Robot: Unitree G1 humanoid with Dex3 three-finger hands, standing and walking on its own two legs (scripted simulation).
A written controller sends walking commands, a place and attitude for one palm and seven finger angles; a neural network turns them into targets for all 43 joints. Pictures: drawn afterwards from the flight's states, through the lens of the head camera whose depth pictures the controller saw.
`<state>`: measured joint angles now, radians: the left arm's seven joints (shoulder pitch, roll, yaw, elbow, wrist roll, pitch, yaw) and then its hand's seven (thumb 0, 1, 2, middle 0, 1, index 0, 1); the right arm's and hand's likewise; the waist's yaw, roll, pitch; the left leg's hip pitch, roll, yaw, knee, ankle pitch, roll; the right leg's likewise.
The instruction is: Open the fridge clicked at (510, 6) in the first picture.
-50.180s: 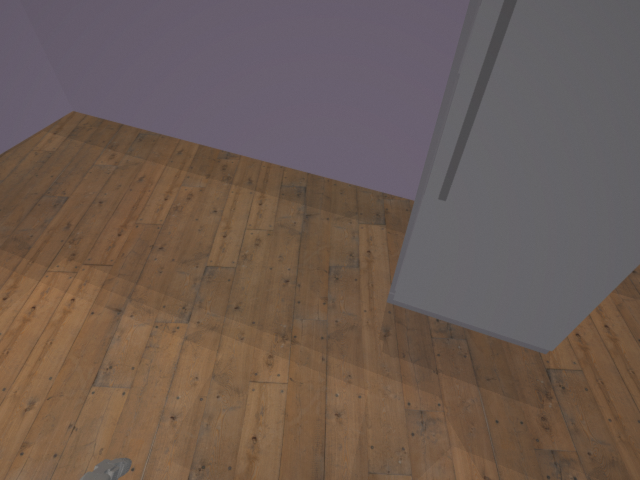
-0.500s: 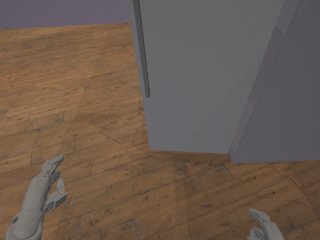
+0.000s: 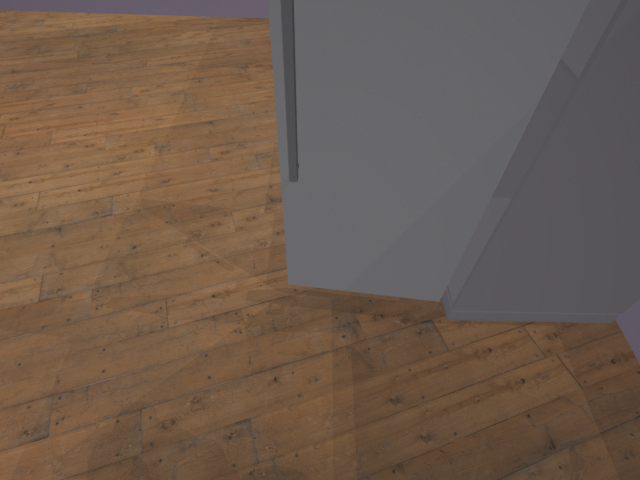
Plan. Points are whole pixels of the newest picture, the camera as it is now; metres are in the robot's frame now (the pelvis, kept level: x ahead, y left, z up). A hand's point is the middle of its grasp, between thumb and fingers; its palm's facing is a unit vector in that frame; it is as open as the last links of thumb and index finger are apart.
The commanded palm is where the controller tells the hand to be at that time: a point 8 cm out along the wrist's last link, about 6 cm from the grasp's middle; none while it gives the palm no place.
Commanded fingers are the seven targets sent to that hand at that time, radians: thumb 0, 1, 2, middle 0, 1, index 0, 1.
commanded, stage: let the arm hang, fingers relaxed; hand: left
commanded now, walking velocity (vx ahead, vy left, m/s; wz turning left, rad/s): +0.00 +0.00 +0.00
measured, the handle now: (292, 81) +0.79 +0.11 +0.09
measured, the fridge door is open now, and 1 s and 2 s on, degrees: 84 84 84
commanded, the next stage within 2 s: look to check the result in 0.48 s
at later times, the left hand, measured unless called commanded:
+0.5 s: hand out of the picture +0.12 +0.23 -0.15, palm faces -0.05 -0.95 -0.30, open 7.4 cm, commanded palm none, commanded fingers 0.00 0.90 0.90 -0.20 -0.30 -0.20 -0.30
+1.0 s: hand out of the picture +0.12 +0.22 -0.15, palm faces -0.03 -0.94 -0.33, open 7.4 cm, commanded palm none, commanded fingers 0.00 0.90 0.90 -0.20 -0.30 -0.20 -0.30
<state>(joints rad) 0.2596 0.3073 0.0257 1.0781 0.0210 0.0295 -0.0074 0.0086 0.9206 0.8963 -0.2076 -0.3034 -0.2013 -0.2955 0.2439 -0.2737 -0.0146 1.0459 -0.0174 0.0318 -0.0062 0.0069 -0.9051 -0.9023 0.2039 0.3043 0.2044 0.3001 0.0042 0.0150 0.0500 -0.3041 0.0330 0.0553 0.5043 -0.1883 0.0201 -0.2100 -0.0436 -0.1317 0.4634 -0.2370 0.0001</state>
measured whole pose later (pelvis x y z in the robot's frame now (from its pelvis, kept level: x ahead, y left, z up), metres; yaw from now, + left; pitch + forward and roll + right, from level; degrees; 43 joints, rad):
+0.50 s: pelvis +0.03 +0.00 +0.01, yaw -1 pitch -1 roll +0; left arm 0.09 0.31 0.00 1.11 0.02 -0.01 -0.01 0.01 0.91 0.90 -0.21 -0.30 -0.20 -0.30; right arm 0.10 -0.33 0.00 1.11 -0.01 0.00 0.00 0.00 -0.91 -0.90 0.20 0.30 0.20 0.30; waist -0.01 0.00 0.03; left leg -0.18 0.02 0.08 0.35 -0.15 0.01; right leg -0.12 -0.05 -0.11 0.35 -0.21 0.01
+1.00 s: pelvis +0.05 -0.02 +0.01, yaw -1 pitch -1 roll +0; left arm 0.12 0.32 0.01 1.14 0.01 -0.01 0.00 0.01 0.91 0.90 -0.21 -0.30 -0.20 -0.30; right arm 0.10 -0.33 0.01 1.12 -0.01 0.00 -0.01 0.00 -0.90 -0.90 0.20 0.30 0.20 0.30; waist 0.00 0.02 0.04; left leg -0.14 0.04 0.07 0.33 -0.17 -0.01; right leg -0.06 -0.03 -0.12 0.31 -0.23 -0.01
